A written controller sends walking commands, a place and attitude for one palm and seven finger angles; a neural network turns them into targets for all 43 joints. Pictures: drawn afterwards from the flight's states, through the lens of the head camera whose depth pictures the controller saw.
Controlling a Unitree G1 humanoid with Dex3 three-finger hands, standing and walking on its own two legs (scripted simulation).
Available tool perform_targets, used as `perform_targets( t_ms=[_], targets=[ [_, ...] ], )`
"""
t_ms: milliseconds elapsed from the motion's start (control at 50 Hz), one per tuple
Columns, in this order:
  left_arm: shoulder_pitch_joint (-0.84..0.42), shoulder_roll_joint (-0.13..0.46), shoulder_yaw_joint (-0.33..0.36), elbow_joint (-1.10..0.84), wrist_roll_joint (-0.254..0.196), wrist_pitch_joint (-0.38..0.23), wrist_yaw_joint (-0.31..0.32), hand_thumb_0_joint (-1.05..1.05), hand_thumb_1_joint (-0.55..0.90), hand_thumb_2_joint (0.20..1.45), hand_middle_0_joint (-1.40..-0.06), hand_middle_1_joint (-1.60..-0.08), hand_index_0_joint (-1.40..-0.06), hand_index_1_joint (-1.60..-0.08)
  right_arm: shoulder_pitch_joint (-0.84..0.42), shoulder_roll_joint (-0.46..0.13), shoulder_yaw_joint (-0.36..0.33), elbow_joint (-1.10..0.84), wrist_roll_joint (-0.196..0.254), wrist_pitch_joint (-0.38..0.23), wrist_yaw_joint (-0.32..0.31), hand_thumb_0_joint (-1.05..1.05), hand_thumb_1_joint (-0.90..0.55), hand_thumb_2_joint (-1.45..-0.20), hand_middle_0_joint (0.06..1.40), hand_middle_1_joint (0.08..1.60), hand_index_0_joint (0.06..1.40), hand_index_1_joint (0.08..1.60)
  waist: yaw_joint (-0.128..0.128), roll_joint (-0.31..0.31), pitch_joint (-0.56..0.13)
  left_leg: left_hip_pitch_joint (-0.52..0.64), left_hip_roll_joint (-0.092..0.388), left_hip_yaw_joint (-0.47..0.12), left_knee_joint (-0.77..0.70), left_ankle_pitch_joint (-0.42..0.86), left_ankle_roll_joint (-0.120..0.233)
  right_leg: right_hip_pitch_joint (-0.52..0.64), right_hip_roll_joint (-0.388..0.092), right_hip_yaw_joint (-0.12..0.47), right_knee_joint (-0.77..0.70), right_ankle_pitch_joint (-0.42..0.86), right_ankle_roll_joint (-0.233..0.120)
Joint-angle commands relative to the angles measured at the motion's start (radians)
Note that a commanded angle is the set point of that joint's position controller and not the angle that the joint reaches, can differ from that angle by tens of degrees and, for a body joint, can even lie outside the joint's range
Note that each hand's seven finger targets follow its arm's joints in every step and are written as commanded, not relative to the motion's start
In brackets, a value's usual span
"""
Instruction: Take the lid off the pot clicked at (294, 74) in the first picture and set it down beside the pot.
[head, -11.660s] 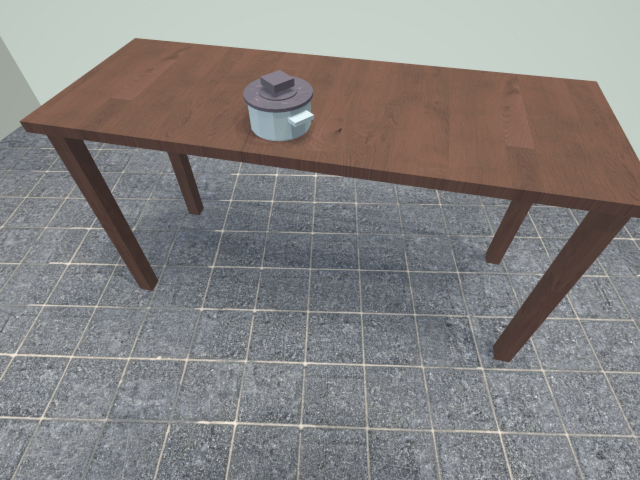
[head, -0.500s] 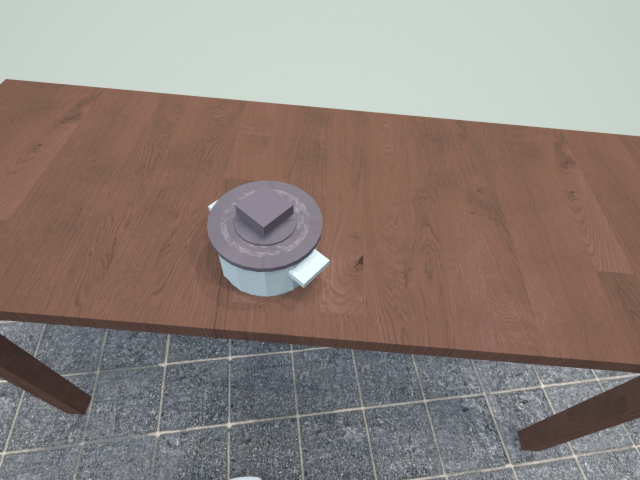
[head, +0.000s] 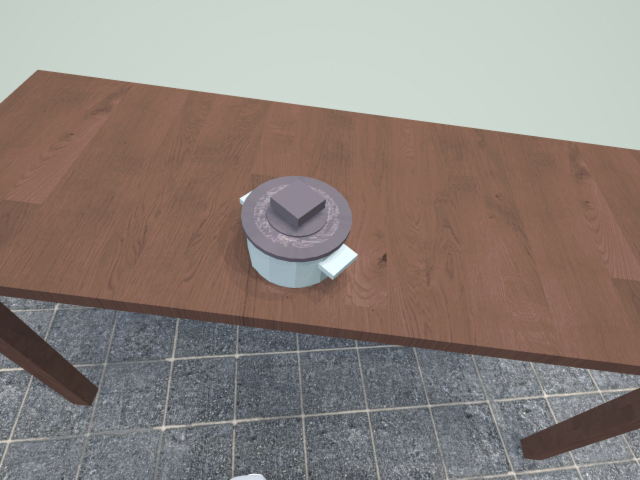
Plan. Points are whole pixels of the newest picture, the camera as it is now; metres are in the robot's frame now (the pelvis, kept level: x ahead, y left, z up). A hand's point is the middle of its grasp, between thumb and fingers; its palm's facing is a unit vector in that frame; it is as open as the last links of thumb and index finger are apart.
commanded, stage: come to a stop and stand still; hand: left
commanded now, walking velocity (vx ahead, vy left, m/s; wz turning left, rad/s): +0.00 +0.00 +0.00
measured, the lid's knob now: (298, 202) +0.45 +0.07 +0.09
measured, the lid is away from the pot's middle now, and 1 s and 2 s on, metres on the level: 0.00 0.00 0.00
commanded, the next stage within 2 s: look again from close up in 0.54 s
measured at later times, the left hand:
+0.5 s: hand out of the picture +0.00 +0.14 -0.18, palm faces +0.02 -1.00 -0.09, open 7.4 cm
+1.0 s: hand out of the picture +0.07 +0.19 -0.16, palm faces +0.03 -0.95 -0.31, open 7.4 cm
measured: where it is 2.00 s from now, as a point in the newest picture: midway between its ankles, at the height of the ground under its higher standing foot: outside the picture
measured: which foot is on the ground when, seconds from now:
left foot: down 0.00-1.00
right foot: down 0.00-1.00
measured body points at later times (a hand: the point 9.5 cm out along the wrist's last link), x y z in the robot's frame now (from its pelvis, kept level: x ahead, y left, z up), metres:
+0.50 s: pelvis +0.04 +0.00 +0.01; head +0.07 +0.03 +0.45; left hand +0.00 +0.19 -0.17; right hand +0.02 -0.21 -0.14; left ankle +0.07 +0.08 -0.73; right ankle -0.02 -0.15 -0.73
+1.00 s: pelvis +0.03 -0.01 +0.00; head +0.05 -0.03 +0.45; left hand +0.06 +0.24 -0.14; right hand +0.11 -0.25 -0.16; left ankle +0.07 +0.08 -0.73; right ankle -0.02 -0.15 -0.73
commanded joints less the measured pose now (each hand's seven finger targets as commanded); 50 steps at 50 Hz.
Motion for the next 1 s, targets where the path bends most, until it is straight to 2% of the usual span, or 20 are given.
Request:
perform_targets(
  t_ms=[0,20,60,140,200,280,320,400,440,520,600,620,640,660,680,720,760,780,820,980],
  targets=[
    [0.130,0.036,0.001,0.012,-0.002,-0.015,0.009,0.000,0.900,0.900,-0.200,-0.300,-0.200,-0.300,0.042,-0.096,-0.020,-0.032,0.010,-0.042,-0.009,0.000,-0.900,-0.900,0.200,0.300,0.200,0.300,0.010,0.090,0.026,0.071,0.128,-0.208,-0.250,-0.321,0.010,-0.043,-0.046,0.040,-0.101,-0.054,-0.041],
    [0.129,0.038,0.001,0.017,-0.001,-0.013,0.008,0.000,0.900,0.900,-0.200,-0.300,-0.200,-0.300,0.043,-0.092,-0.021,-0.022,0.011,-0.041,-0.009,0.000,-0.900,-0.900,0.200,0.300,0.200,0.300,0.012,0.066,0.048,0.062,0.130,-0.215,-0.256,-0.323,0.010,-0.043,-0.043,0.027,-0.105,-0.048,-0.038],
    [0.142,0.023,0.000,0.032,0.000,-0.013,0.010,0.000,0.900,0.900,-0.200,-0.300,-0.200,-0.300,0.052,-0.088,-0.020,-0.008,0.013,-0.043,-0.012,0.000,-0.900,-0.900,0.200,0.300,0.200,0.300,0.009,0.095,0.057,0.070,0.128,-0.209,-0.253,-0.298,0.015,-0.043,-0.050,0.027,-0.105,-0.021,-0.036],
    [0.157,0.012,-0.004,0.051,-0.004,-0.022,0.011,0.000,0.900,0.900,-0.200,-0.300,-0.200,-0.300,0.069,-0.074,-0.016,0.013,0.016,-0.051,-0.016,0.000,-0.900,-0.900,0.200,0.300,0.200,0.300,0.002,0.034,0.022,0.134,0.117,-0.180,-0.200,-0.135,0.017,-0.021,-0.068,0.037,-0.122,0.058,-0.039],
    [0.158,0.006,-0.005,0.063,-0.006,-0.026,0.014,0.000,0.900,0.900,-0.200,-0.300,-0.200,-0.300,0.080,-0.065,-0.010,0.030,0.018,-0.057,-0.020,0.000,-0.900,-0.900,0.200,0.300,0.200,0.300,-0.005,0.055,0.008,0.173,0.113,-0.161,-0.181,-0.029,0.019,-0.014,-0.075,0.038,-0.122,0.107,-0.035],
    [0.156,0.002,-0.005,0.072,-0.009,-0.027,0.018,0.000,0.900,0.900,-0.200,-0.300,-0.200,-0.300,0.077,-0.062,-0.004,0.044,0.019,-0.062,-0.025,0.000,-0.900,-0.900,0.200,0.300,0.200,0.300,-0.005,0.050,-0.005,0.206,0.112,-0.148,-0.160,0.090,0.023,0.010,-0.083,0.040,-0.125,0.164,-0.033],
    [0.146,0.007,-0.006,0.074,-0.010,-0.025,0.018,0.000,0.900,0.900,-0.200,-0.300,-0.200,-0.300,0.074,-0.059,-0.004,0.051,0.020,-0.063,-0.025,0.000,-0.900,-0.900,0.200,0.300,0.200,0.300,-0.003,0.040,0.014,0.197,0.112,-0.150,-0.157,0.125,0.024,0.019,-0.083,0.034,-0.131,0.177,-0.032],
    [0.142,0.001,-0.005,0.075,-0.010,-0.024,0.020,0.000,0.900,0.900,-0.200,-0.300,-0.200,-0.300,0.066,-0.062,0.001,0.053,0.019,-0.060,-0.027,0.000,-0.900,-0.900,0.200,0.300,0.200,0.300,-0.005,0.061,0.017,0.216,0.109,-0.142,-0.166,0.109,0.023,0.015,-0.088,0.042,-0.139,0.166,-0.030],
    [0.131,0.006,-0.005,0.070,-0.010,-0.022,0.019,0.000,0.900,0.900,-0.200,-0.300,-0.200,-0.300,0.058,-0.066,0.000,0.053,0.019,-0.058,-0.026,0.000,-0.900,-0.900,0.200,0.300,0.200,0.300,-0.005,0.044,0.050,0.187,0.105,-0.142,-0.169,0.085,0.020,0.018,-0.090,0.040,-0.148,0.159,-0.029],
    [0.111,0.013,-0.004,0.060,-0.010,-0.022,0.018,0.000,0.900,0.900,-0.200,-0.300,-0.200,-0.300,0.053,-0.065,-0.001,0.052,0.018,-0.056,-0.024,0.000,-0.900,-0.900,0.200,0.300,0.200,0.300,-0.004,0.029,0.056,0.180,0.103,-0.136,-0.172,0.075,0.017,0.028,-0.089,0.040,-0.156,0.163,-0.029],
    [0.103,0.015,-0.002,0.054,-0.011,-0.024,0.020,0.000,0.900,0.900,-0.200,-0.300,-0.200,-0.300,0.049,-0.074,0.001,0.047,0.019,-0.057,-0.025,0.000,-0.900,-0.900,0.200,0.300,0.200,0.300,-0.007,0.043,0.021,0.209,0.102,-0.138,-0.170,0.105,0.019,0.037,-0.094,0.044,-0.155,0.178,-0.026],
    [-0.028,0.168,0.027,-0.053,-0.017,-0.039,0.022,0.000,0.900,0.900,-0.200,-0.300,-0.200,-0.300,0.015,-0.164,-0.017,-0.073,-0.004,-0.063,-0.016,0.000,-0.900,-0.900,0.200,0.300,0.200,0.300,-0.058,0.226,-0.026,0.307,0.030,-0.149,-0.220,0.223,0.003,-0.007,-0.010,-0.014,-0.003,0.109,-0.059],
    [0.029,0.120,0.039,-0.048,-0.009,-0.019,0.015,0.000,0.900,0.900,-0.200,-0.300,-0.200,-0.300,-0.016,-0.168,-0.044,-0.075,-0.002,-0.069,-0.020,0.000,-0.900,-0.900,0.200,0.300,0.200,0.300,-0.016,0.293,-0.107,0.292,0.138,-0.219,-0.228,0.052,-0.009,-0.025,-0.034,-0.043,0.024,-0.035,-0.036],
    [0.053,0.099,0.026,-0.027,-0.005,-0.018,0.016,0.000,0.900,0.900,-0.200,-0.300,-0.200,-0.300,-0.037,-0.153,-0.038,-0.080,0.005,-0.058,-0.018,0.000,-0.900,-0.900,0.200,0.300,0.200,0.300,-0.006,0.286,-0.111,0.265,0.127,-0.233,-0.226,0.008,0.008,-0.005,-0.036,-0.035,-0.006,-0.012,-0.045],
    [0.056,0.091,0.021,-0.017,-0.008,-0.021,0.016,0.000,0.900,0.900,-0.200,-0.300,-0.200,-0.300,-0.061,-0.141,-0.036,-0.087,0.003,-0.050,-0.017,0.000,-0.900,-0.900,0.200,0.300,0.200,0.300,0.003,0.226,-0.067,0.215,0.111,-0.215,-0.209,-0.028,0.013,0.006,-0.046,-0.027,-0.051,0.027,-0.048],
    [0.026,0.101,0.021,-0.014,-0.010,-0.020,0.017,0.000,0.900,0.900,-0.200,-0.300,-0.200,-0.300,-0.066,-0.140,-0.035,-0.093,-0.001,-0.039,-0.013,0.000,-0.900,-0.900,0.200,0.300,0.200,0.300,0.001,0.088,0.015,0.164,0.083,-0.193,-0.163,-0.021,0.003,-0.009,-0.064,0.004,-0.101,0.060,-0.053],
    [0.001,0.102,0.023,-0.013,-0.014,-0.025,0.021,0.000,0.900,0.900,-0.200,-0.300,-0.200,-0.300,-0.061,-0.153,-0.037,-0.089,-0.001,-0.034,-0.009,0.000,-0.900,-0.900,0.200,0.300,0.200,0.300,-0.011,0.001,0.034,0.181,0.070,-0.175,-0.118,0.045,-0.001,-0.027,-0.075,0.026,-0.114,0.098,-0.052],
    [-0.013,0.105,0.024,-0.018,-0.015,-0.026,0.023,0.000,0.900,0.900,-0.200,-0.300,-0.200,-0.300,-0.063,-0.160,-0.038,-0.086,-0.001,-0.033,-0.006,0.000,-0.900,-0.900,0.200,0.300,0.200,0.300,-0.019,-0.011,0.037,0.188,0.066,-0.169,-0.110,0.066,-0.003,-0.033,-0.077,0.035,-0.113,0.109,-0.051],
    [-0.032,0.123,0.028,-0.027,-0.017,-0.024,0.024,0.000,0.900,0.900,-0.200,-0.300,-0.200,-0.300,-0.074,-0.172,-0.038,-0.085,-0.003,-0.032,-0.004,0.000,-0.900,-0.900,0.200,0.300,0.200,0.300,-0.017,0.043,0.006,0.218,0.070,-0.165,-0.106,0.104,-0.003,-0.027,-0.081,0.036,-0.098,0.123,-0.049],
    [-0.057,0.153,0.029,-0.050,-0.018,-0.027,0.027,0.000,0.900,0.900,-0.200,-0.300,-0.200,-0.300,-0.133,-0.183,-0.031,-0.080,-0.003,-0.028,0.001,0.000,-0.900,-0.900,0.200,0.300,0.200,0.300,-0.020,-0.016,-0.014,0.243,0.060,-0.133,-0.078,0.136,-0.016,-0.020,-0.106,0.079,-0.107,0.201,-0.046]
  ],
)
